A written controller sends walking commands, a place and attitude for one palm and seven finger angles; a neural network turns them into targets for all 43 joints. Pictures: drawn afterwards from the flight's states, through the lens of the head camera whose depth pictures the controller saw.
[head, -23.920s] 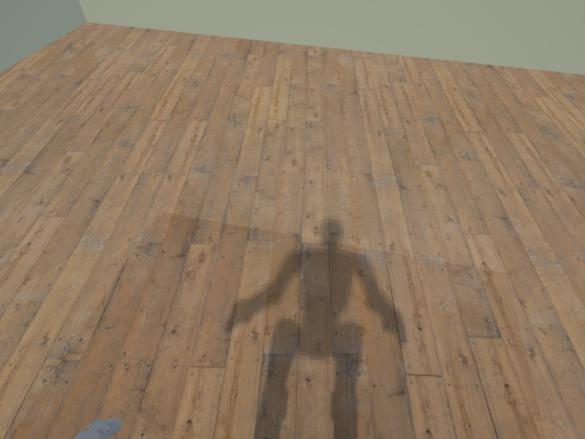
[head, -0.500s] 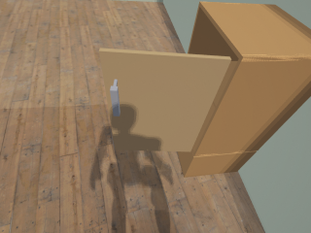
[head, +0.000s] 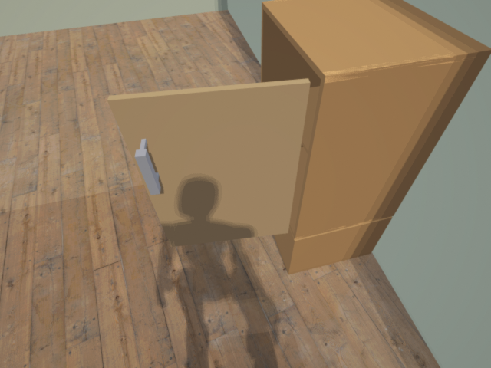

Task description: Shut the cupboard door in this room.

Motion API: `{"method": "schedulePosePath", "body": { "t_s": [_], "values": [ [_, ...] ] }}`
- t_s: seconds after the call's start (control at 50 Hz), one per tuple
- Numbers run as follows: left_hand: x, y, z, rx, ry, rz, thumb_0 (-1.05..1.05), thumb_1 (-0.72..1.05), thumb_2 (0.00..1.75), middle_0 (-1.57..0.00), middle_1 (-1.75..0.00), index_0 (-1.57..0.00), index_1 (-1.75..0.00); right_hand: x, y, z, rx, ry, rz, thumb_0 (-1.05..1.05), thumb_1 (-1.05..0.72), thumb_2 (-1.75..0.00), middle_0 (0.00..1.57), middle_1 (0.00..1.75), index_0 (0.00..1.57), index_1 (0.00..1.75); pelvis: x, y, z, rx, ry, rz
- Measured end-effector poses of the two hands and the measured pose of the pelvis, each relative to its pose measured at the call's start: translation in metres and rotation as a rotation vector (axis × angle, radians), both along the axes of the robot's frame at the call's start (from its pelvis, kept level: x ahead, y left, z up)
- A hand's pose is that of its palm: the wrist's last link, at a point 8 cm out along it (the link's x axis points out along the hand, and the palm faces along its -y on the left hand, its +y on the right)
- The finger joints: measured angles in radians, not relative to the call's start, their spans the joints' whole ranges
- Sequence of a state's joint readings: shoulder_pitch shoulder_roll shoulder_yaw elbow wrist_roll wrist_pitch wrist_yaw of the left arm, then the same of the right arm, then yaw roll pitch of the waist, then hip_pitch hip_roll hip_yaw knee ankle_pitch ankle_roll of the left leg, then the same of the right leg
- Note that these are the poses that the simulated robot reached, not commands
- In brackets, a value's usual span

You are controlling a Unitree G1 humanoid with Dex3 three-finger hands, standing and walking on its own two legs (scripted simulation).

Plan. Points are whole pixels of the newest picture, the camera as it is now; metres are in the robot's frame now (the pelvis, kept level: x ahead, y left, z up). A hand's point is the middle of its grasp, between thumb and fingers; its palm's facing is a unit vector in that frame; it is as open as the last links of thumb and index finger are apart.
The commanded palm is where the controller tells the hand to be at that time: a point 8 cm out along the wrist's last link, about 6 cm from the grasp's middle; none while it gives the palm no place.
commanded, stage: come to a stop and stand still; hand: left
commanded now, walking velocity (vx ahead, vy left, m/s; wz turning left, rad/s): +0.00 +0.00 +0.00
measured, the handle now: (149, 167) +0.55 +0.24 -0.02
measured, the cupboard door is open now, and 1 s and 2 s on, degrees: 83 83 83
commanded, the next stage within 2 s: look again from close up in 1.12 s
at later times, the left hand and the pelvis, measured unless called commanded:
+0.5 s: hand out of the picture -0.04 +0.14 -0.17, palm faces +0.08 -0.98 -0.16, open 7.4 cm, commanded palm none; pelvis -0.01 -0.01 +0.00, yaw +1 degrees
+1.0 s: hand out of the picture +0.00 +0.18 -0.17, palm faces +0.05 -0.98 -0.17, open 7.4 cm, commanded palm none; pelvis +0.00 +0.01 +0.00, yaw +0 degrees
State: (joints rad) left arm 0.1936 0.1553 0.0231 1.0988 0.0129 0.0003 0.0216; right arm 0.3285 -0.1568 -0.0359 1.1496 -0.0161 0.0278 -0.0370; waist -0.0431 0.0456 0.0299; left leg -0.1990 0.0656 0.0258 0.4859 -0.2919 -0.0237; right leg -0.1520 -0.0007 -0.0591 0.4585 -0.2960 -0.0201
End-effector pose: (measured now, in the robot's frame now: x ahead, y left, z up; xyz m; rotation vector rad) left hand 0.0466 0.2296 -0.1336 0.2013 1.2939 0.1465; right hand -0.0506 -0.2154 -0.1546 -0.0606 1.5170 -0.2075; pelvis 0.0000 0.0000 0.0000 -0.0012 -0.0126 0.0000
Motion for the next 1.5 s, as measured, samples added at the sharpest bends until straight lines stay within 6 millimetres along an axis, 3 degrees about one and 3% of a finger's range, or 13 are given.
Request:
{"method": "schedulePosePath", "body": {
  "t_s": [0.16, 0.44, 0.56, 0.68, 1.04, 1.28, 1.5],
  "values": [
    [-0.002, -0.016, -0.001, -0.001, -0.045, 0.034, 0.00, 0.94, 0.90, -0.20, -0.30, -0.20, -0.30, 0.006, -0.005, 0.001, 0.023, -0.029, 0.032, 0.00, -0.91, -0.90, 0.20, 0.30, 0.20, 0.30, -0.004, -0.017, 0.001, 0.006, -0.024, 0.013],
    [-0.085, -0.035, -0.010, -0.063, 0.158, 0.108, 0.01, 0.92, 0.90, -0.19, -0.30, -0.20, -0.30, 0.027, -0.012, 0.007, -0.004, -0.051, 0.087, 0.00, -0.91, -0.90, 0.19, 0.30, 0.20, 0.30, -0.009, -0.017, 0.003, -0.002, -0.018, 0.017],
    [-0.102, -0.040, -0.011, -0.095, 0.206, 0.124, 0.01, 0.91, 0.90, -0.19, -0.30, -0.20, -0.30, 0.035, -0.007, 0.010, -0.018, -0.060, 0.097, 0.00, -0.91, -0.90, 0.19, 0.30, 0.19, 0.30, -0.007, -0.010, 0.004, -0.002, -0.015, 0.016],
    [-0.097, -0.035, -0.012, -0.101, 0.199, 0.121, 0.01, 0.90, 0.90, -0.20, -0.30, -0.20, -0.30, 0.040, -0.001, 0.011, -0.025, -0.066, 0.101, 0.01, -0.92, -0.90, 0.20, 0.30, 0.20, 0.30, -0.004, -0.003, 0.004, -0.001, -0.013, 0.014],
    [-0.054, 0.000, -0.011, -0.055, 0.112, 0.077, 0.01, 0.91, 0.90, -0.19, -0.30, -0.20, -0.30, 0.036, 0.022, 0.012, -0.009, -0.064, 0.077, 0.01, -0.92, -0.90, 0.20, 0.30, 0.20, 0.30, 0.003, 0.014, 0.004, 0.003, -0.011, 0.007],
    [-0.056, 0.005, -0.013, -0.053, 0.107, 0.055, 0.01, 0.90, 0.90, -0.19, -0.30, -0.20, -0.30, 0.040, 0.023, 0.010, -0.020, -0.080, 0.082, 0.01, -0.92, -0.90, 0.20, 0.30, 0.20, 0.30, 0.002, 0.024, 0.001, -0.015, 0.004, 0.000],
    [-0.054, 0.033, -0.012, -0.015, 0.062, 0.040, 0.01, 0.90, 0.90, -0.19, -0.30, -0.20, -0.30, 0.052, 0.030, 0.001, -0.025, -0.185, 0.107, 0.02, -0.93, -0.90, 0.20, 0.30, 0.20, 0.30, -0.006, 0.038, -0.006, -0.002, -0.019, -0.006]
  ]
}}
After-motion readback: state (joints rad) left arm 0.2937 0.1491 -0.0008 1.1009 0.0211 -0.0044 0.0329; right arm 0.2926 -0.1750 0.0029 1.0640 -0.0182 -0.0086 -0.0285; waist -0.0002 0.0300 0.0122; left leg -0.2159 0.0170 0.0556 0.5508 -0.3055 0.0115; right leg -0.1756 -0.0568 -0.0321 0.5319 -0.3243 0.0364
